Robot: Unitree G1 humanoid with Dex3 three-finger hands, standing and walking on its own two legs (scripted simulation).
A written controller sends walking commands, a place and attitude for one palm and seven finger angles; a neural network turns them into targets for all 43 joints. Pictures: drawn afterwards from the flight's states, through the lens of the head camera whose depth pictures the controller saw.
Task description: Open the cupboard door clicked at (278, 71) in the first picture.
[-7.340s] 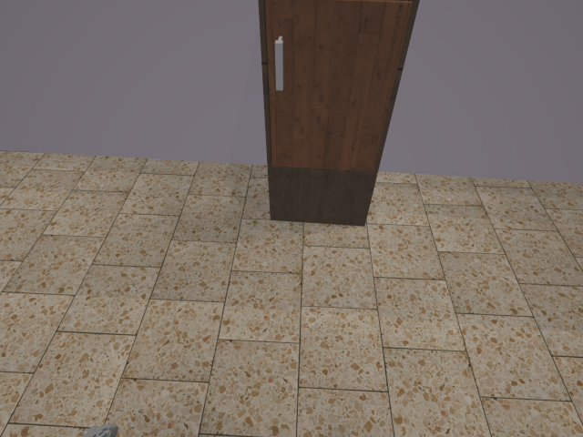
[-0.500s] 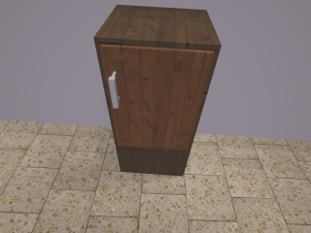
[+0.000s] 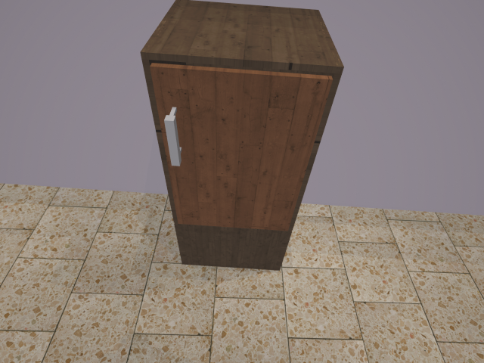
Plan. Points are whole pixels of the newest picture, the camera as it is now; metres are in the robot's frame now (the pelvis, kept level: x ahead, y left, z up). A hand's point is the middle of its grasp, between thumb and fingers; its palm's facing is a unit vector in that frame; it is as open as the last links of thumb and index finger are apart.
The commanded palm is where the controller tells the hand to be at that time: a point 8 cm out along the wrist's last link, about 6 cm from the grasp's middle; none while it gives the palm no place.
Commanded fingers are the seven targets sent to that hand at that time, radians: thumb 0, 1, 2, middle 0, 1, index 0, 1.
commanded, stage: look again from close up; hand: left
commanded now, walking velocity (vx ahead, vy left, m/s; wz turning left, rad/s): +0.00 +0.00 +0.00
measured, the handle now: (175, 137) +0.63 +0.21 +0.01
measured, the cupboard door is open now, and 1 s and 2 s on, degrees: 0 0 0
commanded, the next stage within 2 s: shuffle to correct the standing spot in 0.20 s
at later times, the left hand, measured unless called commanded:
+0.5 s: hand out of the picture +0.00 +0.16 -0.18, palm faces +0.04 -0.99 -0.16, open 7.4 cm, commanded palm none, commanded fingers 0.00 0.90 0.90 -0.20 -0.30 -0.20 -0.30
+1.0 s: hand out of the picture +0.08 +0.18 -0.18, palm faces -0.01 -0.97 -0.22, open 7.3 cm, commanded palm none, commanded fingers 0.00 0.90 0.90 -0.20 -0.30 -0.20 -0.30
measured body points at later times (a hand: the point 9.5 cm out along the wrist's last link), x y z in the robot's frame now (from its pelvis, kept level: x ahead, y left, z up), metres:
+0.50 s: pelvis +0.04 +0.00 +0.00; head +0.03 +0.01 +0.45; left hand +0.00 +0.22 -0.16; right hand +0.03 -0.22 -0.15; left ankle +0.04 +0.09 -0.74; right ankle +0.05 -0.14 -0.73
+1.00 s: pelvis +0.05 +0.00 +0.00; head +0.07 +0.00 +0.45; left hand +0.08 +0.23 -0.16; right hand +0.07 -0.23 -0.16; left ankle +0.04 +0.09 -0.74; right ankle +0.05 -0.14 -0.74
